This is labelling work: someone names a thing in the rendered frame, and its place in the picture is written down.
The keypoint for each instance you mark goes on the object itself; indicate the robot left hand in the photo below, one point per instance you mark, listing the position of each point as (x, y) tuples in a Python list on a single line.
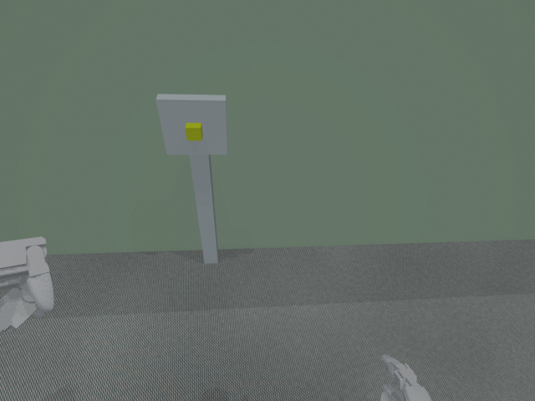
[(22, 264)]

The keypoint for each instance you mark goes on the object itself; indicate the robot right hand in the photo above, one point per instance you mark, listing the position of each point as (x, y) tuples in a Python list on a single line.
[(405, 379)]

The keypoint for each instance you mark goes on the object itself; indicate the button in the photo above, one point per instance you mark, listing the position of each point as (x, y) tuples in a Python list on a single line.
[(193, 131)]

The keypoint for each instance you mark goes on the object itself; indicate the panel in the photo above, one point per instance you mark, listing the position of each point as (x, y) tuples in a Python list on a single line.
[(175, 110)]

